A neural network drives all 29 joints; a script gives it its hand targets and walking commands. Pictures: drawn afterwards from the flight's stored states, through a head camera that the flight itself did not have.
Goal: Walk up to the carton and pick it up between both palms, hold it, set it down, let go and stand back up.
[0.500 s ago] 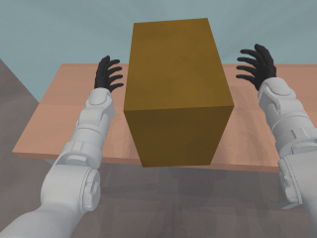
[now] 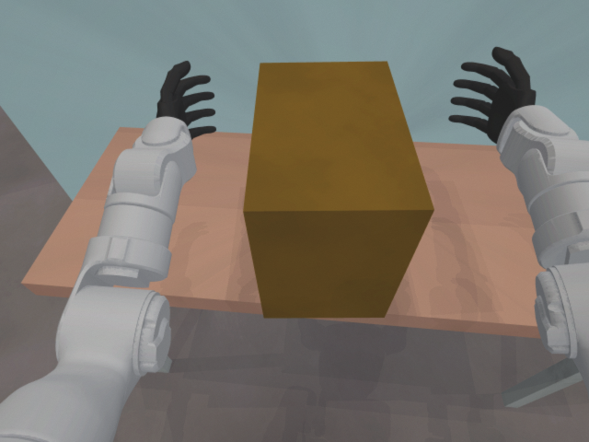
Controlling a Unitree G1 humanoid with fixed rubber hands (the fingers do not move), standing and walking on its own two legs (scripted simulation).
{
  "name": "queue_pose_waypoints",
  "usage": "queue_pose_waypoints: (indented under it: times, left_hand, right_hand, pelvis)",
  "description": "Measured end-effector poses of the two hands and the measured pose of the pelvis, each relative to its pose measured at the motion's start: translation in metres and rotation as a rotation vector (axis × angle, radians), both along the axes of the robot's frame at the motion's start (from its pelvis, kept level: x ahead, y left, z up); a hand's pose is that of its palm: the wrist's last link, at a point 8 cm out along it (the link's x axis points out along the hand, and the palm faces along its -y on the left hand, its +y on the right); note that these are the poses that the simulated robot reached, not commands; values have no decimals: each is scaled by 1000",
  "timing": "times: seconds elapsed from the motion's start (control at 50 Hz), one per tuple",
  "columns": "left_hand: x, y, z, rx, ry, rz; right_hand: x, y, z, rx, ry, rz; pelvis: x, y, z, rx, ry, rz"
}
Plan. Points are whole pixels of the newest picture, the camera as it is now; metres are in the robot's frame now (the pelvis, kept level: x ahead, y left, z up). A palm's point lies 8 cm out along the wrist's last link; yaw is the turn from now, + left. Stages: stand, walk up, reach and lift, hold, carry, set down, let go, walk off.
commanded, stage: set down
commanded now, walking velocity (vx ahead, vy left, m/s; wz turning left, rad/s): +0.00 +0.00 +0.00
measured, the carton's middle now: (323, 193) +0.50 +0.04 +0.04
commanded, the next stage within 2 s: none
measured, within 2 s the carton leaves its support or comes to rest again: neither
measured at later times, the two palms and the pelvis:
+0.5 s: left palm (177, 194) +0.38 +0.22 +0.14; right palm (516, 194) +0.44 -0.20 +0.14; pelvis +0.00 +0.01 +0.01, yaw -1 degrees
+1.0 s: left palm (183, 243) +0.33 +0.20 +0.11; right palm (522, 254) +0.37 -0.21 +0.10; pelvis +0.00 +0.00 +0.01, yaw -2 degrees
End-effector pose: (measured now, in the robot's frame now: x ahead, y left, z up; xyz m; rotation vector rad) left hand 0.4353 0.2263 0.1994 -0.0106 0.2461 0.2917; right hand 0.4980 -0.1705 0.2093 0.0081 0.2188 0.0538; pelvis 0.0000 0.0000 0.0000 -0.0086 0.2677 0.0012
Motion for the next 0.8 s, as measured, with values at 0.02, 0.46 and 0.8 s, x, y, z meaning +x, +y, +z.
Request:
queue_pose_waypoints:
  times: [0.02,0.46,0.8]
  left_hand:
    - [0,1,3,2,0,-1]
    - [-56,-5,-57,-16,64,-45]
    - [-84,-20,-71,-34,71,-37]
  right_hand:
    - [0,-1,3,0,-1,-1]
    - [-57,-26,-63,-33,40,12]
    - [-93,-38,-78,-52,32,13]
  pelvis:
    - [0,1,0,0,-6,0]
    - [-1,12,5,2,-133,-17]
    - [-5,7,7,17,-189,-44]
